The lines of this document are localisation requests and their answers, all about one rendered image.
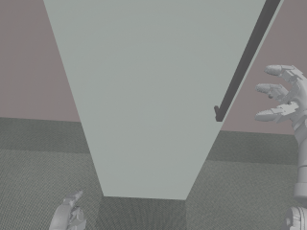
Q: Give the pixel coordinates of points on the robot left hand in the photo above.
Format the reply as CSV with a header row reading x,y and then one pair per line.
x,y
63,217

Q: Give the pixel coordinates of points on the fridge door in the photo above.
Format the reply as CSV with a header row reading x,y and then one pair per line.
x,y
145,76

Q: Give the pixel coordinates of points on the robot right upper arm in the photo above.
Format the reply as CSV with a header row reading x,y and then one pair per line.
x,y
295,219

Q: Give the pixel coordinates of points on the robot right hand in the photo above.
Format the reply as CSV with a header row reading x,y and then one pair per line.
x,y
297,95

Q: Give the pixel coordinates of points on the right robot forearm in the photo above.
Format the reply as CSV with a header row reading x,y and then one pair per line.
x,y
300,188

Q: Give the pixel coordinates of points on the handle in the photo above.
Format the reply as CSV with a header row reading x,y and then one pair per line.
x,y
256,36

